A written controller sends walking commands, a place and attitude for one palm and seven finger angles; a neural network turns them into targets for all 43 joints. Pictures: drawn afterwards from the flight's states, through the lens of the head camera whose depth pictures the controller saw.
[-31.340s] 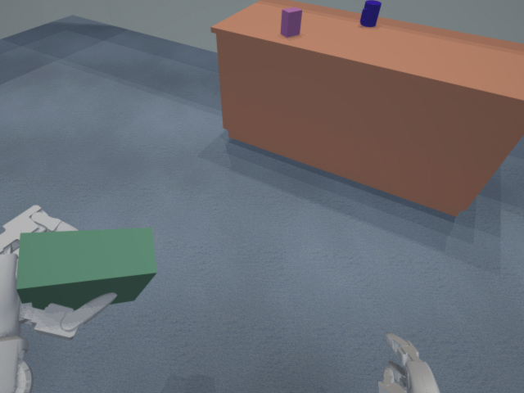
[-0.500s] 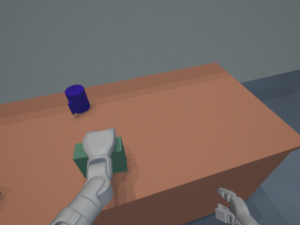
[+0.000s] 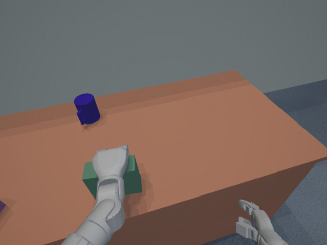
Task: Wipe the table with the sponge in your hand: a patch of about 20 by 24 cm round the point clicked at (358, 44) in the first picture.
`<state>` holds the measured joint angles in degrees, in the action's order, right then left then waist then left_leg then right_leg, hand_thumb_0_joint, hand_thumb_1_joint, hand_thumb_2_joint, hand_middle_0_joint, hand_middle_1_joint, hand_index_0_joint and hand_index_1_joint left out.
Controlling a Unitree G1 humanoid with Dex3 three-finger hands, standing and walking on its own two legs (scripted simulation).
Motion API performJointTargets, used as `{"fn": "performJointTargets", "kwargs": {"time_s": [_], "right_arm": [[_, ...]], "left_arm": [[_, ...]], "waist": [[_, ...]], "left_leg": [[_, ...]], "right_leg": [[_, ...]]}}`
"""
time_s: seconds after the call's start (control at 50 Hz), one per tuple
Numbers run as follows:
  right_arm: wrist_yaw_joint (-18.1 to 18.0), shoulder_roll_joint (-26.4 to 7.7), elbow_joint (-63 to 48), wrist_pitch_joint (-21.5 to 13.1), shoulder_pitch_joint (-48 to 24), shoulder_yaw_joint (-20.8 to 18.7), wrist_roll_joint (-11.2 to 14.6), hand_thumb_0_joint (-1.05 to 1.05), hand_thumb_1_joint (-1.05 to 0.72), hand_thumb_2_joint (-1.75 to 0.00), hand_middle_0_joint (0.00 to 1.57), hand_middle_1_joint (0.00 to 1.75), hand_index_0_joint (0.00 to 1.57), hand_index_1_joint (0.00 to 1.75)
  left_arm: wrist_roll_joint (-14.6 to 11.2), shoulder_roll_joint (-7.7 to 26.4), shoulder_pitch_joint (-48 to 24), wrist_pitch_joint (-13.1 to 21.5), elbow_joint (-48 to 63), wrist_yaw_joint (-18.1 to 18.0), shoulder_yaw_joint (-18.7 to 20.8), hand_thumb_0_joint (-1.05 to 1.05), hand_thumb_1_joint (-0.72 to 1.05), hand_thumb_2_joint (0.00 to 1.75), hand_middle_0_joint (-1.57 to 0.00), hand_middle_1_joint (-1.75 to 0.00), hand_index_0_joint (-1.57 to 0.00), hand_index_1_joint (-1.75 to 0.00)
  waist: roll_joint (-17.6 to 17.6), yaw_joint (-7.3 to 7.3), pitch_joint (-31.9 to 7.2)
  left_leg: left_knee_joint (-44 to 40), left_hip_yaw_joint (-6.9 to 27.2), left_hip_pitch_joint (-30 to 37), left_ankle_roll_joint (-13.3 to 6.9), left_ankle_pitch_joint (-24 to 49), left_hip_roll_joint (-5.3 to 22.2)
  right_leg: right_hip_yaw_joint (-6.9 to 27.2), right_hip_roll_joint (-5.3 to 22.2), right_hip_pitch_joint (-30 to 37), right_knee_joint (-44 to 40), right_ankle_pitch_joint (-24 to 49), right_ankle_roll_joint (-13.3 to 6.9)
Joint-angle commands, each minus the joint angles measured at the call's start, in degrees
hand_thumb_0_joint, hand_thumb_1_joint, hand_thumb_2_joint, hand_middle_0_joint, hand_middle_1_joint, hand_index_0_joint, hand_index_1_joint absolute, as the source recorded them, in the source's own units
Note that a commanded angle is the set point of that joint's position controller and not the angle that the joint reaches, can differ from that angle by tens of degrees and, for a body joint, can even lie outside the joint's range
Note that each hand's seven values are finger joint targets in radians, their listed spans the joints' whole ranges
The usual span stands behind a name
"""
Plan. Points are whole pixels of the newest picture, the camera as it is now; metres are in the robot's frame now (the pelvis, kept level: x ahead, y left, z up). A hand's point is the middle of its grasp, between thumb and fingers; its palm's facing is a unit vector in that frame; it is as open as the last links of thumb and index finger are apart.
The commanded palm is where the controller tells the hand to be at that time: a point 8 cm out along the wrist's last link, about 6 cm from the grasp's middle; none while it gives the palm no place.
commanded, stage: wipe back along the third lane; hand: left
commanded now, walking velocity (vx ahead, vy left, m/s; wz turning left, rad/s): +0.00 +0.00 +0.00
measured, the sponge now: (116, 181) +0.30 +0.19 -0.03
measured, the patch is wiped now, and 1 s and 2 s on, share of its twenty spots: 1.00 1.00 1.00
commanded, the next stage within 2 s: slide back across to the middle lane in 0.66 s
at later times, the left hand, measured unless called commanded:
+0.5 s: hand (116, 172) +0.30 +0.18 +0.01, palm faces +0.00 -0.04 -1.00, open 9.5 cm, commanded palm +0.25 +0.16 +0.04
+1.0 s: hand (113, 171) +0.30 +0.19 +0.02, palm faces +0.02 -0.09 -1.00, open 9.5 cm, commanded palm +0.24 +0.19 +0.06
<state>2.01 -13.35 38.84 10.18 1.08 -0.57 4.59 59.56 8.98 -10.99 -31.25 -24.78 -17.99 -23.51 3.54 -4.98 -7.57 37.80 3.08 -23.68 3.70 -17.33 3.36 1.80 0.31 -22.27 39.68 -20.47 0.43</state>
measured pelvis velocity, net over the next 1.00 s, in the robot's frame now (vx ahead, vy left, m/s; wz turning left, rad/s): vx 0.00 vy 0.00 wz -0.01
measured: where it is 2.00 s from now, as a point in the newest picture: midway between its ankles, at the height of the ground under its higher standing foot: outside the picture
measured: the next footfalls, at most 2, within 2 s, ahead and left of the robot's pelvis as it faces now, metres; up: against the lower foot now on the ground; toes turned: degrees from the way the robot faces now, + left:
none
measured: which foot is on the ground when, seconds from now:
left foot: down 0.00-1.00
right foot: down 0.00-1.00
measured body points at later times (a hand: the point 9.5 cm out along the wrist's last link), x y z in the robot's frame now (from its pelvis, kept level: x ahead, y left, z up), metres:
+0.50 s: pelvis +0.00 +0.00 +0.00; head -0.02 -0.03 +0.45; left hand +0.30 +0.18 +0.07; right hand +0.22 -0.21 -0.09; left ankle +0.02 +0.17 -0.72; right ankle +0.00 -0.13 -0.72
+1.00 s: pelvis +0.00 +0.00 +0.00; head -0.03 -0.03 +0.45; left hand +0.29 +0.19 +0.07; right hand +0.22 -0.21 -0.09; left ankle +0.02 +0.17 -0.72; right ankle +0.00 -0.13 -0.72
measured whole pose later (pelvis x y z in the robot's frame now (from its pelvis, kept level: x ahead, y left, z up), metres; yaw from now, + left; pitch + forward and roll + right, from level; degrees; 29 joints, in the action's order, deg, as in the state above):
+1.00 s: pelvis +0.00 +0.00 +0.00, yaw -1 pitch +2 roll +0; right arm 0.6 -12.7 38.7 9.6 2.1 0.0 4.4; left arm 58.3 9.9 -8.9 -29.6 -21.6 -17.3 -19.5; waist 3.2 -4.4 -7.3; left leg 37.3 2.5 -22.8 3.6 -17.2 3.6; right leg 2.4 0.0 -21.8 39.3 -20.1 0.5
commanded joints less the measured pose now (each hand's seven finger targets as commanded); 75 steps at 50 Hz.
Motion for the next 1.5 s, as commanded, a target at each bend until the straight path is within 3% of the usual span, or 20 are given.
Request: {"fn": "performJointTargets", "kwargs": {"time_s": [0.0,0.22,0.24,0.26,0.44,0.52,0.54,0.72,0.82,0.84,0.86,0.94,1.02,1.04,1.14,1.22,1.24,1.4,1.44,1.48], "right_arm": [[-0.7,-5.8,-9.6,-2.7,-11.6,-1.9,0.1,0.0,-0.9,-0.9,0.2,0.3,0.2,0.3],[-1.4,-5.9,-9.2,-3.4,-10.7,-1.9,0.1,0.0,-0.9,-0.9,0.2,0.3,0.2,0.3],[-1.3,-6.4,-8.9,-3.5,-10.6,-2.2,-0.1,0.0,-0.9,-0.9,0.2,0.3,0.2,0.3],[-1.2,-5.9,-9.5,-3.4,-10.7,-1.9,0.1,0.0,-0.9,-0.9,0.2,0.3,0.2,0.3],[-1.3,-6.3,-9.2,-3.6,-10.9,-2.1,0.0,0.0,-0.9,-0.9,0.2,0.3,0.2,0.3],[-1.0,-5.7,-9.8,-3.5,-11.0,-1.8,0.2,0.0,-0.9,-0.9,0.2,0.3,0.2,0.3],[-1.1,-6.1,-9.4,-3.5,-10.9,-2.0,0.1,0.0,-0.9,-0.9,0.2,0.3,0.2,0.3],[-1.2,-5.8,-9.5,-3.5,-10.5,-1.9,0.1,0.0,-0.9,-0.9,0.2,0.3,0.2,0.3],[-1.7,-5.8,-10.0,-3.3,-11.2,-1.8,0.1,0.0,-0.9,-0.9,0.2,0.3,0.2,0.3],[-1.8,-6.1,-9.9,-3.3,-11.5,-1.9,-0.1,0.0,-0.9,-0.9,0.2,0.3,0.2,0.3],[-1.9,-5.7,-10.5,-3.3,-11.7,-1.6,0.1,0.0,-0.9,-0.9,0.2,0.3,0.2,0.3],[-2.0,-6.1,-10.6,-3.5,-12.4,-1.6,-0.1,0.0,-0.9,-0.9,0.2,0.3,0.2,0.3],[-2.2,-5.8,-11.0,-4.2,-12.5,-1.0,0.1,0.0,-0.9,-0.9,0.2,0.3,0.2,0.3],[-2.3,-6.4,-10.6,-4.3,-12.4,-1.2,0.0,0.0,-0.9,-0.9,0.2,0.3,0.2,0.3],[-2.6,-6.4,-11.1,-5.7,-12.5,-1.2,-0.1,0.0,-0.9,-0.9,0.2,0.3,0.2,0.3],[-2.3,-5.9,-11.6,-6.5,-12.3,-1.3,-0.2,0.0,-0.9,-0.9,0.2,0.3,0.2,0.3],[-2.5,-6.5,-11.0,-6.7,-11.7,-1.6,-0.4,0.0,-0.9,-0.9,0.2,0.3,0.2,0.3],[-2.9,-6.1,-10.8,-8.0,-10.7,-1.7,-1.0,0.0,-0.9,-0.9,0.2,0.3,0.2,0.3],[-2.9,-6.5,-10.6,-8.2,-10.6,-1.8,-1.2,0.0,-0.9,-0.9,0.2,0.3,0.2,0.3],[-2.8,-5.9,-11.1,-8.3,-10.7,-1.7,-1.1,0.0,-0.9,-0.9,0.2,0.3,0.2,0.3]], "left_arm": [[-3.0,-0.9,-4.7,0.3,1.6,1.9,1.2,0.0,0.1,1.3,-1.2,-1.6,-1.2,-1.6],[-2.6,-0.3,-5.8,0.5,0.4,1.8,2.1,0.0,0.1,1.3,-1.2,-1.6,-1.2,-1.6],[-2.4,2.2,-4.1,0.4,0.4,1.7,4.9,0.0,0.1,1.3,-1.2,-1.6,-1.2,-1.6],[-2.4,-0.8,-3.8,0.4,0.8,1.9,1.8,0.0,0.1,1.3,-1.2,-1.6,-1.2,-1.6],[-2.8,1.7,-4.1,0.1,0.8,1.7,4.4,0.0,0.1,1.3,-1.2,-1.6,-1.2,-1.6],[-2.6,-2.0,-5.3,0.1,0.9,2.0,0.2,0.0,0.1,1.3,-1.2,-1.6,-1.2,-1.6],[-2.6,0.7,-5.5,0.0,0.2,1.9,3.2,0.0,0.1,1.3,-1.2,-1.6,-1.2,-1.6],[-2.3,-2.4,-7.8,0.6,-1.0,1.9,0.0,0.0,0.1,1.3,-1.2,-1.6,-1.2,-1.6],[-2.9,1.9,-6.9,0.4,1.9,1.6,4.1,0.0,0.1,1.3,-1.2,-1.6,-1.2,-1.6],[-2.9,5.5,-5.3,0.2,2.9,1.4,8.1,0.0,0.1,1.3,-1.2,-1.6,-1.2,-1.6],[-2.9,3.2,-5.9,0.1,4.3,1.5,5.3,0.0,0.1,1.3,-1.2,-1.6,-1.2,-1.6],[-3.1,9.2,-0.8,-0.3,6.8,1.7,11.4,0.0,0.1,1.3,-1.2,-1.6,-1.2,-1.6],[-2.1,9.1,1.0,-0.7,8.9,2.6,10.1,0.0,0.1,1.3,-1.2,-1.6,-1.2,-1.6],[-1.8,12.5,1.0,-0.5,9.6,2.8,13.3,0.0,0.1,1.3,-1.2,-1.6,-1.2,-1.6],[-1.8,15.0,6.1,0.8,13.8,4.0,15.8,0.0,0.1,1.3,-1.2,-1.6,-1.2,-1.6],[-1.8,10.9,7.1,2.3,16.4,5.4,11.2,0.0,0.1,1.3,-1.2,-1.6,-1.2,-1.6],[-1.9,13.9,7.1,2.9,16.5,5.4,14.6,0.0,0.1,1.3,-1.2,-1.6,-1.2,-1.6],[-0.6,13.4,10.1,6.1,18.3,4.9,14.9,0.0,0.1,1.3,-1.2,-1.6,-1.2,-1.6],[-0.4,16.6,12.7,6.4,18.6,4.1,18.5,0.0,0.1,1.3,-1.2,-1.6,-1.2,-1.6],[0.0,13.4,10.3,6.0,19.5,4.1,14.9,0.0,0.1,1.3,-1.2,-1.6,-1.2,-1.6]], "waist": [[-11.0,0.63,-4.7],[-11.3,0.67,-4.4],[-11.4,-0.2,-5.1],[-11.1,0.37,-5.6],[-11.3,-0.19,-4.3],[-9.7,0.45,-4.5],[-10.3,-0.09,-4.7],[-10.9,0.87,-5.2],[-11.0,0.01,-6.3],[-10.5,-1.14,-6.7],[-9.4,-0.43,-7.6],[-9.7,-2.0,-6.0],[-9.5,-1.27,-3.5],[-8.8,-1.78,-4.0],[-7.3,-2.37,-4.5],[-7.7,-1.21,-2.8],[-7.9,-1.47,-3.3],[-6.8,-1.63,-4.4],[-5.5,-2.61,-4.5],[-5.3,-1.77,-4.7]], "left_leg": [[-3.3,-4.5,3.8,-4.1,6.1,-4.9],[-3.4,-4.4,3.4,-4.2,5.4,-4.8],[-3.5,-4.1,3.4,-4.0,6.0,-4.7],[-3.4,-4.5,3.6,-4.2,6.3,-4.8],[-3.7,-4.1,3.1,-4.1,4.8,-4.7],[-3.4,-4.3,3.2,-4.1,5.2,-4.6],[-3.7,-3.9,2.9,-4.0,4.5,-4.5],[-2.9,-4.2,2.7,-4.2,4.5,-4.5],[-3.4,-4.4,3.8,-4.3,4.7,-4.8],[-3.7,-3.9,4.0,-4.1,5.0,-4.8],[-3.7,-4.5,4.7,-4.3,5.3,-4.8],[-4.5,-4.0,5.5,-4.2,6.6,-5.1],[-5.0,-4.4,6.7,-4.4,7.8,-5.2],[-5.2,-4.0,7.0,-4.3,8.0,-5.2],[-5.5,-3.8,8.9,-4.4,10.8,-5.4],[-5.7,-3.9,9.4,-4.7,10.6,-5.3],[-5.7,-3.4,9.9,-4.6,11.0,-5.2],[-5.5,-3.5,9.7,-4.4,12.7,-5.1],[-5.8,-3.1,9.8,-4.1,12.8,-5.0],[-5.5,-3.4,9.7,-4.3,13.1,-4.9]], "right_leg": [[-2.5,-2.5,0.5,-8.4,12.0,-3.9],[-2.8,-2.5,-0.4,-8.4,11.0,-3.8],[-2.2,-2.8,0.1,-8.5,11.5,-4.2],[-2.9,-2.5,0.3,-7.8,12.1,-3.9],[-2.4,-2.8,-0.6,-8.9,9.3,-4.0],[-3.6,-2.7,-1.3,-7.7,9.5,-4.1],[-3.1,-2.9,-1.4,-8.1,8.3,-4.2],[-3.6,-2.7,-2.0,-7.4,8.8,-4.1],[-2.8,-2.4,0.0,-8.5,8.3,-3.8],[-2.0,-2.6,0.8,-9.1,8.1,-4.1],[-2.7,-2.3,1.5,-8.5,8.8,-3.8],[-1.0,-2.3,3.5,-10.6,10.4,-3.9],[-0.8,-2.2,3.9,-11.4,11.7,-3.6],[0.1,-2.4,4.4,-11.6,12.0,-3.9],[0.2,-2.4,6.3,-11.3,16.0,-4.0],[-0.4,-2.3,4.9,-11.9,15.3,-3.7],[0.4,-2.6,5.1,-12.0,15.6,-4.1],[-1.0,-2.7,4.7,-10.2,18.4,-4.0],[-0.3,-2.9,4.9,-10.3,17.8,-4.4],[-1.6,-2.8,4.4,-9.5,18.3,-4.2]]}}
